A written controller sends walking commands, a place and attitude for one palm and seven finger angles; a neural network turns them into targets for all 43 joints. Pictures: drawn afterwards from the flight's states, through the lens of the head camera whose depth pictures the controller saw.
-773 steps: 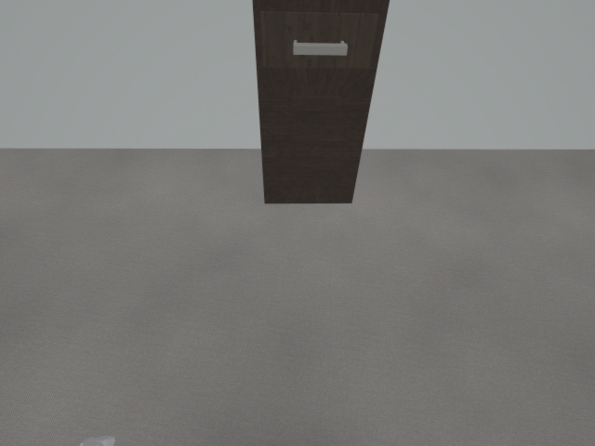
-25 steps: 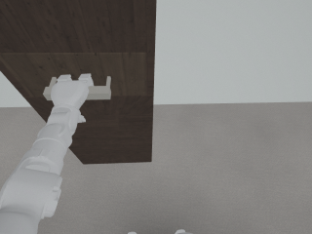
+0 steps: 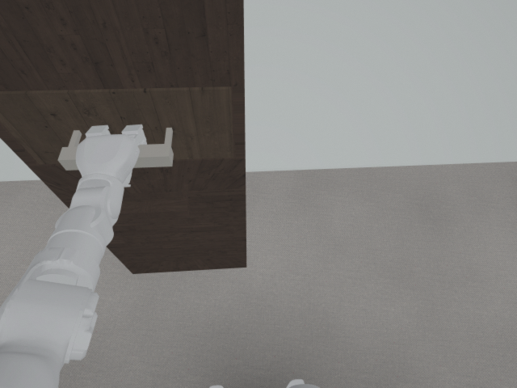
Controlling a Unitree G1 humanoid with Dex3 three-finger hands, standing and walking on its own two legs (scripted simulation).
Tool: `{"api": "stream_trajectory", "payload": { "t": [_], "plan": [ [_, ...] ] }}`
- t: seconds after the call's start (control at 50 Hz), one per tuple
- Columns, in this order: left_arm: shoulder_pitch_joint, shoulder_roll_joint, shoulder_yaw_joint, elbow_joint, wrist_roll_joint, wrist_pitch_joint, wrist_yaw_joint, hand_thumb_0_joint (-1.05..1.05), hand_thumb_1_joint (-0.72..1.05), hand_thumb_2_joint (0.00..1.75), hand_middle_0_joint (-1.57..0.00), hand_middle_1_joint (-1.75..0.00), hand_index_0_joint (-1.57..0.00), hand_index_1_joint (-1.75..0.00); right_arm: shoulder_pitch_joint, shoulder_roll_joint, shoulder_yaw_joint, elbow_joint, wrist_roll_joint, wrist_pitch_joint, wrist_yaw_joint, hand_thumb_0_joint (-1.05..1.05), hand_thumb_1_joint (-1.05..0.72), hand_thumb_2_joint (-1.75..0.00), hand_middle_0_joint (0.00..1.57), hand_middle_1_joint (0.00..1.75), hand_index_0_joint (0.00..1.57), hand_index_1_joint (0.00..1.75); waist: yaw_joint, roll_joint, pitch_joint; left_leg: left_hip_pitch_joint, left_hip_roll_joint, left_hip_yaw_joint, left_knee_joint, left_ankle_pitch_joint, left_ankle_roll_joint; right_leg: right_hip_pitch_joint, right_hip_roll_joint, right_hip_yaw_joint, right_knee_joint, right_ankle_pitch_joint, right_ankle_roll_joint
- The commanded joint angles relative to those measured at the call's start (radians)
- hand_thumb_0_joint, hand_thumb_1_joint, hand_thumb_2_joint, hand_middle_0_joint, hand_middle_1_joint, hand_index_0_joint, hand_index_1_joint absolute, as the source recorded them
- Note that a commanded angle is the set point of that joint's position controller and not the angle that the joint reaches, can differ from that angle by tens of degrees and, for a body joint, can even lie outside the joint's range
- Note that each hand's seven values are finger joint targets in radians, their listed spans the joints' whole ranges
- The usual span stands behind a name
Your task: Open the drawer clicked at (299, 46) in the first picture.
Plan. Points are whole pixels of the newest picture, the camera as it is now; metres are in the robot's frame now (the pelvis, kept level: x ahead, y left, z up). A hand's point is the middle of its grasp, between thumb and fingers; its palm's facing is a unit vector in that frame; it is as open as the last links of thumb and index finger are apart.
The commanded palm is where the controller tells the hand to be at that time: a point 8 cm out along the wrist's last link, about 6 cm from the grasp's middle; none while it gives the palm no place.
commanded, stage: pull the drawer open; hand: left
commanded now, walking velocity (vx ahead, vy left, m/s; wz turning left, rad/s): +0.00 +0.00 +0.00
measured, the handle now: (120, 145) +0.51 +0.23 +0.04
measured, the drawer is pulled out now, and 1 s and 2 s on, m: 0.00 0.03 0.17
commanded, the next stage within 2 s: none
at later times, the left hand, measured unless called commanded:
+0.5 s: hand (120, 184) +0.45 +0.22 +0.01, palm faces -0.02 -0.04 -1.00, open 6.1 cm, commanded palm +0.43 +0.22 +0.07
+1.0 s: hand (119, 191) +0.43 +0.22 +0.01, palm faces -0.03 -0.06 -1.00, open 6.0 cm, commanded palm +0.38 +0.22 +0.07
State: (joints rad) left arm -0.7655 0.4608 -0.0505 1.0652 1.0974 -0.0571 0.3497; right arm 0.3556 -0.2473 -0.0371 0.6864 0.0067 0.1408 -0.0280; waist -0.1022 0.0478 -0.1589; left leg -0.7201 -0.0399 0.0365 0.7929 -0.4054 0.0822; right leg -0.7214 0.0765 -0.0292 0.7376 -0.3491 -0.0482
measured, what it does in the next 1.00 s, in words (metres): stands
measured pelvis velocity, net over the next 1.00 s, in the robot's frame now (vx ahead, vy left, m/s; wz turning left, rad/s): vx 0.01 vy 0.00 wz -0.04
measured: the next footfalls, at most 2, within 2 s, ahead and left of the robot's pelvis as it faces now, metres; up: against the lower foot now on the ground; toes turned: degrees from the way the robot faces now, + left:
none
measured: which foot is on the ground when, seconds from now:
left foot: down 0.00-1.00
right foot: down 0.00-1.00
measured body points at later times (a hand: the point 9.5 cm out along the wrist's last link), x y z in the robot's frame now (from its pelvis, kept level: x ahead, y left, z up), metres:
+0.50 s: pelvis +0.02 +0.00 +0.01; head +0.10 +0.00 +0.45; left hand +0.44 +0.22 +0.07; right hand +0.09 -0.26 -0.13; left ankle -0.03 +0.06 -0.70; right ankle -0.01 -0.09 -0.70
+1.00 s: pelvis +0.01 +0.00 +0.01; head +0.08 -0.01 +0.45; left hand +0.43 +0.22 +0.07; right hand +0.04 -0.27 -0.12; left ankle -0.03 +0.06 -0.70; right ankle -0.01 -0.09 -0.70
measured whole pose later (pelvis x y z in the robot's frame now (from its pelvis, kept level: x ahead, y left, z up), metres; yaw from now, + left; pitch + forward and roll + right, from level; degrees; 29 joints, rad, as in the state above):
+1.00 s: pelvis +0.01 +0.00 +0.01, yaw -2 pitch +17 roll -1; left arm -0.48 0.44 -0.01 0.77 1.05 -0.05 0.34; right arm 0.34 -0.25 -0.06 0.66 0.02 0.18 -0.01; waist -0.07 0.05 -0.16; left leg -0.62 -0.03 0.07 0.73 -0.40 0.08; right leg -0.64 0.09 0.02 0.69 -0.34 -0.05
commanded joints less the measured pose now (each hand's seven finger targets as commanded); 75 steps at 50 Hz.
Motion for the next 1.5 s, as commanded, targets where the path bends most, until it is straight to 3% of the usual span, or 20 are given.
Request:
{"api": "stream_trajectory", "payload": {
  "t": [0.0,0.08,0.18,0.22,0.34,0.38,0.42,0.5,0.54,0.7,0.72,0.76,0.86,0.98,1.04,1.18,1.22,1.26,1.34,1.48],
  "plan": [
    [-0.374,0.243,0.081,-0.199,-0.017,-0.011,0.036,0.00,0.90,0.90,-0.40,-1.35,-0.40,-1.35,0.100,-0.162,-0.064,-0.072,-0.009,-0.015,-0.011,0.00,-0.90,-0.90,0.20,0.30,0.20,0.30,0.013,0.028,-0.404,0.283,0.028,-0.061,-0.056,0.494,-0.041,0.192,-0.011,0.040,-0.055,0.348,-0.002],
    [-0.280,0.175,0.055,-0.256,-0.035,-0.025,0.031,0.00,0.90,0.90,-0.40,-1.35,-0.40,-1.35,0.081,-0.154,-0.070,-0.087,-0.008,-0.008,-0.001,0.00,-0.90,-0.90,0.20,0.30,0.20,0.30,0.035,0.041,-0.419,0.321,0.037,-0.059,-0.058,0.577,-0.046,0.213,-0.010,0.037,-0.055,0.389,-0.001],
    [-0.179,0.147,0.048,-0.307,-0.040,-0.023,0.029,0.00,0.90,0.90,-0.40,-1.35,-0.40,-1.35,0.058,-0.153,-0.074,-0.096,-0.004,0.001,0.006,0.00,-0.90,-0.90,0.20,0.30,0.20,0.30,0.048,0.021,-0.397,0.331,0.044,-0.058,-0.068,0.624,-0.046,0.233,-0.012,0.039,-0.061,0.417,0.000],
    [-0.132,0.200,0.095,-0.335,-0.040,-0.019,0.031,0.00,0.90,0.90,-0.40,-1.35,-0.40,-1.35,0.049,-0.159,-0.073,-0.099,-0.006,0.007,0.006,0.00,-0.90,-0.90,0.20,0.30,0.20,0.30,0.068,0.004,-0.424,0.335,0.045,-0.059,-0.071,0.670,-0.047,0.275,-0.013,0.047,-0.058,0.455,-0.002],
    [0.032,0.136,0.063,-0.470,-0.053,0.011,0.027,0.00,0.90,0.90,-0.40,-1.35,-0.40,-1.35,-0.002,-0.148,-0.075,-0.123,0.001,0.011,0.018,0.00,-0.90,-0.90,0.20,0.30,0.20,0.30,0.082,0.011,-0.399,0.378,0.053,-0.061,-0.080,0.782,-0.051,0.302,-0.019,0.050,-0.064,0.524,0.003],
    [-0.257,0.164,0.038,-0.419,-0.027,0.018,0.039,0.00,0.90,0.90,-0.40,-1.35,-0.40,-1.35,0.024,-0.157,-0.074,-0.081,0.001,0.012,0.008,0.00,-0.90,-0.90,0.20,0.30,0.20,0.30,0.009,0.013,-0.317,0.365,0.054,-0.072,-0.076,0.677,-0.052,0.204,-0.018,0.037,-0.070,0.437,0.007],
    [-0.288,0.203,0.066,-0.374,-0.006,0.029,0.050,0.00,0.90,0.90,-0.40,-1.35,-0.40,-1.35,0.033,-0.159,-0.075,-0.071,-0.007,0.009,0.000,0.00,-0.90,-0.90,0.20,0.30,0.20,0.30,0.019,0.016,-0.333,0.372,0.049,-0.070,-0.072,0.676,-0.054,0.191,-0.015,0.034,-0.069,0.417,0.000],
    [-0.319,0.131,0.015,-0.321,-0.012,0.047,0.049,0.00,0.90,0.90,-0.40,-1.35,-0.40,-1.35,0.038,-0.148,-0.073,-0.066,-0.008,0.010,0.000,0.00,-0.90,-0.90,0.20,0.30,0.20,0.30,0.010,0.024,-0.380,0.402,0.043,-0.075,-0.055,0.695,-0.064,0.176,-0.015,0.028,-0.060,0.416,0.001],
    [-0.344,0.167,0.040,-0.322,-0.020,0.038,0.042,0.00,0.90,0.90,-0.40,-1.35,-0.40,-1.35,0.040,-0.149,-0.069,-0.069,-0.008,0.011,-0.003,0.00,-0.90,-0.90,0.20,0.30,0.20,0.30,0.015,0.018,-0.409,0.390,0.038,-0.069,-0.057,0.677,-0.057,0.209,-0.019,0.035,-0.058,0.434,0.002],
    [-0.329,0.193,0.055,-0.255,-0.033,0.002,0.026,0.00,0.90,0.90,-0.40,-1.35,-0.40,-1.35,0.030,-0.146,-0.057,-0.095,-0.003,0.003,-0.015,0.00,-0.90,-0.90,0.20,0.30,0.20,0.30,0.014,-0.024,-0.342,0.267,0.016,-0.048,-0.072,0.489,-0.036,0.248,-0.023,0.047,-0.070,0.398,0.002],
    [-0.282,0.227,0.093,-0.243,-0.030,-0.004,0.026,0.00,0.90,0.90,-0.40,-1.35,-0.40,-1.35,0.027,-0.148,-0.058,-0.100,-0.004,0.003,-0.015,0.00,-0.90,-0.90,0.20,0.30,0.20,0.30,0.036,-0.044,-0.359,0.252,0.015,-0.046,-0.074,0.482,-0.033,0.278,-0.023,0.052,-0.068,0.402,0.000],
    [-0.232,0.199,0.074,-0.279,-0.032,-0.015,0.026,0.00,0.90,0.90,-0.40,-1.35,-0.40,-1.35,0.019,-0.141,-0.057,-0.117,-0.002,0.002,-0.013,0.00,-0.90,-0.90,0.20,0.30,0.20,0.30,0.055,0.010,-0.383,0.266,0.015,-0.041,-0.081,0.495,-0.036,0.287,-0.024,0.052,-0.063,0.406,-0.003],
    [-0.028,0.176,0.089,-0.353,-0.045,-0.026,0.021,0.00,0.90,0.90,-0.40,-1.35,-0.40,-1.35,-0.001,-0.140,-0.063,-0.141,0.003,0.006,-0.002,0.00,-0.90,-0.90,0.20,0.30,0.20,0.30,0.098,0.011,-0.404,0.287,0.025,-0.039,-0.091,0.568,-0.040,0.330,-0.020,0.057,-0.064,0.444,-0.005],
    [0.218,0.121,0.080,-0.584,-0.083,0.005,0.021,0.00,0.90,0.90,-0.40,-1.35,-0.40,-1.35,-0.055,-0.145,-0.072,-0.170,0.013,-0.001,0.016,0.00,-0.90,-0.90,0.20,0.30,0.20,0.30,0.111,-0.028,-0.371,0.319,0.042,-0.044,-0.116,0.645,-0.040,0.373,-0.022,0.066,-0.084,0.496,0.000],
    [0.332,0.147,0.117,-0.678,-0.083,0.033,0.030,0.00,0.90,0.90,-0.40,-1.35,-0.40,-1.35,-0.080,-0.146,-0.074,-0.172,0.012,-0.007,0.019,0.00,-0.90,-0.90,0.20,0.30,0.20,0.30,0.127,-0.003,-0.360,0.357,0.053,-0.054,-0.123,0.714,-0.049,0.374,-0.023,0.064,-0.080,0.506,0.000],
    [0.522,0.035,0.035,-0.908,-0.089,0.107,0.037,0.00,0.90,0.90,-0.40,-1.35,-0.40,-1.35,-0.154,-0.134,-0.065,-0.194,0.007,-0.035,0.035,0.00,-0.90,-0.90,0.20,0.30,0.20,0.30,0.124,0.007,-0.303,0.461,0.081,-0.097,-0.119,0.800,-0.073,0.307,-0.027,0.041,-0.076,0.452,0.007],
    [0.572,0.064,0.064,-0.954,-0.091,0.118,0.036,0.00,0.90,0.90,-0.40,-1.35,-0.40,-1.35,-0.176,-0.135,-0.060,-0.200,0.003,-0.041,0.035,0.00,-0.90,-0.90,0.20,0.30,0.20,0.30,0.136,0.011,-0.290,0.469,0.083,-0.098,-0.122,0.822,-0.077,0.316,-0.028,0.045,-0.077,0.454,0.004],
    [0.187,0.064,0.004,-0.883,-0.051,0.129,0.046,0.00,0.90,0.90,-0.40,-1.35,-0.40,-1.35,-0.153,-0.141,-0.051,-0.153,0.002,-0.033,0.015,0.00,-0.90,-0.90,0.20,0.30,0.20,0.30,0.050,0.006,-0.205,0.453,0.081,-0.116,-0.114,0.696,-0.084,0.199,-0.027,0.024,-0.073,0.362,0.009],
    [0.159,0.058,-0.010,-0.832,-0.018,0.134,0.038,0.00,0.90,0.90,-0.40,-1.35,-0.40,-1.35,-0.164,-0.123,-0.051,-0.154,0.000,-0.030,0.000,0.00,-0.90,-0.90,0.20,0.30,0.20,0.30,0.091,0.055,-0.308,0.514,0.063,-0.110,-0.102,0.716,-0.095,0.223,-0.029,0.028,-0.065,0.351,-0.002],
    [0.102,0.056,-0.008,-0.714,-0.053,0.087,-0.008,0.00,0.90,0.90,-0.40,-1.35,-0.40,-1.35,-0.177,-0.112,-0.037,-0.159,0.001,-0.021,-0.020,0.00,-0.90,-0.90,0.20,0.30,0.20,0.30,0.096,-0.036,-0.269,0.416,0.026,-0.074,-0.112,0.578,-0.071,0.286,-0.031,0.034,-0.083,0.365,-0.006]
  ]
}}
